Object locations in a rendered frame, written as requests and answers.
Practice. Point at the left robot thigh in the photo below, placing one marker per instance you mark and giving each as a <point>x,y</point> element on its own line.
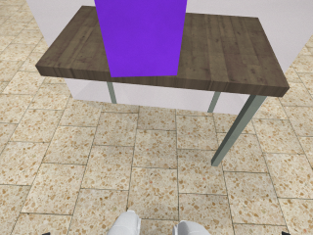
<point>128,223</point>

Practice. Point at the carton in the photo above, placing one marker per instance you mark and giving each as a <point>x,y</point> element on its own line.
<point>142,37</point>

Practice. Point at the robot thigh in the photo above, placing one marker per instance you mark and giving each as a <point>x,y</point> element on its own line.
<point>128,223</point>
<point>189,228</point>

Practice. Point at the right robot thigh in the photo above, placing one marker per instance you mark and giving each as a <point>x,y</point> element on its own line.
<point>189,228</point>

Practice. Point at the table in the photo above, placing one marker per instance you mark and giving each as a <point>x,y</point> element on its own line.
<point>218,53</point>

